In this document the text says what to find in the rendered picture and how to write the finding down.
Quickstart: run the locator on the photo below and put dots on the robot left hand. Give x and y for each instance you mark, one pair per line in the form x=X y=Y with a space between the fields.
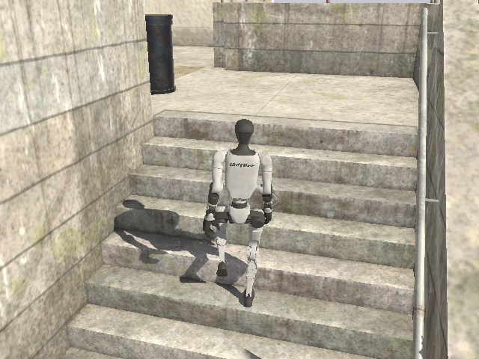
x=207 y=230

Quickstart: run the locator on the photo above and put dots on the robot right forearm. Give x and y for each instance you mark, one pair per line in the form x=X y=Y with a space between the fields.
x=267 y=202

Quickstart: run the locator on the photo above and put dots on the robot right hand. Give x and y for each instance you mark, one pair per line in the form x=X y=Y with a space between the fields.
x=268 y=217

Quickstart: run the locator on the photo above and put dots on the left robot upper arm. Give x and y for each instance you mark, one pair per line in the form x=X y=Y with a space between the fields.
x=217 y=167

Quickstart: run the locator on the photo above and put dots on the robot shin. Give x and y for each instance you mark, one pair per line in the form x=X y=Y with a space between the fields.
x=251 y=271
x=221 y=243

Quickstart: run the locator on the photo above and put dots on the right robot upper arm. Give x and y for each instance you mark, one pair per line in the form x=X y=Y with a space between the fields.
x=266 y=173

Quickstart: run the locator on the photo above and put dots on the robot left forearm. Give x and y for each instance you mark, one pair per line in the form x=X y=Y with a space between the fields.
x=211 y=204

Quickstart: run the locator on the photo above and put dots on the left robot shin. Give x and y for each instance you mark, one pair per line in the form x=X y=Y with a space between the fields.
x=221 y=243

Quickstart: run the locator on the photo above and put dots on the right robot shin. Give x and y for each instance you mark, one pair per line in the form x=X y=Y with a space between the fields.
x=251 y=271

